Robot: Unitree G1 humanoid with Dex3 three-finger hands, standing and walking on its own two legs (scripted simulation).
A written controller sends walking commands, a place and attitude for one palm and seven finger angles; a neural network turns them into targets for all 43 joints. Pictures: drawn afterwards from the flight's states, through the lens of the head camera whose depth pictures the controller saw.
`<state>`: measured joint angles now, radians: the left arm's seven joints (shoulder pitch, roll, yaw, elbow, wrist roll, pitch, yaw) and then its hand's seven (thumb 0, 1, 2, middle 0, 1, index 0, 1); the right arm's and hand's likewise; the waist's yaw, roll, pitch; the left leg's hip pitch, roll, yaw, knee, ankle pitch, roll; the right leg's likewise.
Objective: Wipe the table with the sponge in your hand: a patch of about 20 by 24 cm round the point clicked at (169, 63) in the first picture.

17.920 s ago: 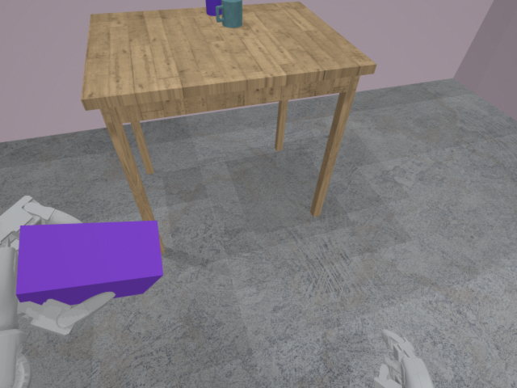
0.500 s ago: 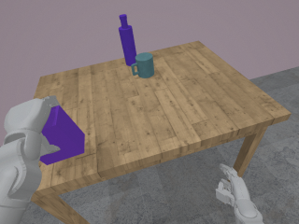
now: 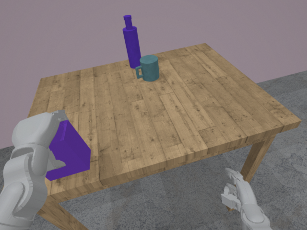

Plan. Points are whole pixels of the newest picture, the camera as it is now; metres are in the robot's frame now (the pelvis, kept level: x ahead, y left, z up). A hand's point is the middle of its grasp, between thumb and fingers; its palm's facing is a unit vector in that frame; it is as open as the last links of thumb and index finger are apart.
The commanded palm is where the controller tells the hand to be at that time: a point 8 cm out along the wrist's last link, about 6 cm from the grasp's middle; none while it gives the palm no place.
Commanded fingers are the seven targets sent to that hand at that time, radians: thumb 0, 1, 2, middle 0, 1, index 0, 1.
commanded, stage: move the sponge above the wiping area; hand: left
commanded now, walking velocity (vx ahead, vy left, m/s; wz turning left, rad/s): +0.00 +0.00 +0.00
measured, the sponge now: (63, 156) +0.24 +0.29 +0.09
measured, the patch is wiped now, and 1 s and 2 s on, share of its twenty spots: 0.00 0.00 0.00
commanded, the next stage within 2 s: none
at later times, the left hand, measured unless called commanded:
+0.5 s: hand (58, 141) +0.25 +0.29 +0.14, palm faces +0.05 -0.05 -1.00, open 10.4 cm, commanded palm +0.21 +0.29 +0.22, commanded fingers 0.00 0.10 1.30 -1.20 -1.60 -1.20 -1.60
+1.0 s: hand (50, 133) +0.25 +0.30 +0.17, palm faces +0.16 -0.04 -0.99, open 10.4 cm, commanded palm +0.21 +0.29 +0.23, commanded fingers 0.00 0.10 1.30 -1.20 -1.60 -1.20 -1.60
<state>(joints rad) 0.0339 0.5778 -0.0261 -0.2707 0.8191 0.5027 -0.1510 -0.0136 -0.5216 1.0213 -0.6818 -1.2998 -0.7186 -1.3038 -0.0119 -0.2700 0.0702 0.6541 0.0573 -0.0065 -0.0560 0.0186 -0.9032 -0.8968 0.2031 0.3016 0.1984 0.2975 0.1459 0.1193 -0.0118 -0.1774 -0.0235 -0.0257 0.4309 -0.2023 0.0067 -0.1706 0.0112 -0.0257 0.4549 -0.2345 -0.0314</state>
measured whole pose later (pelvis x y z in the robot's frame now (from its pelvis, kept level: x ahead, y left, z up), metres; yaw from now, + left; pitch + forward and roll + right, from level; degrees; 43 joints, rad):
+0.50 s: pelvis +0.00 -0.01 +0.00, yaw +0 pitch -3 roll +1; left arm -0.01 0.59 -0.02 -0.16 0.84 0.38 -0.13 -0.01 -0.52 1.02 -0.68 -1.30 -0.72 -1.30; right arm 0.01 -0.26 0.06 0.68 0.05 -0.03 -0.07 0.02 -0.90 -0.90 0.20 0.30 0.20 0.30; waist 0.13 0.11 -0.01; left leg -0.17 -0.01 -0.03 0.43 -0.20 0.00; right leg -0.17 0.02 -0.03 0.45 -0.23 -0.04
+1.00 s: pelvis +0.00 +0.00 +0.00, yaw +0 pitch -4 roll +0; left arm -0.01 0.61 0.02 -0.19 0.82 0.37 -0.08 -0.01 -0.52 1.02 -0.68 -1.29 -0.72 -1.30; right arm 0.01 -0.25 0.06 0.68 0.05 -0.04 -0.06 0.02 -0.90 -0.90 0.20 0.30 0.20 0.30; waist 0.14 0.11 -0.01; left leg -0.16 -0.02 -0.02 0.43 -0.20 0.00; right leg -0.16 0.02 -0.02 0.44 -0.23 -0.03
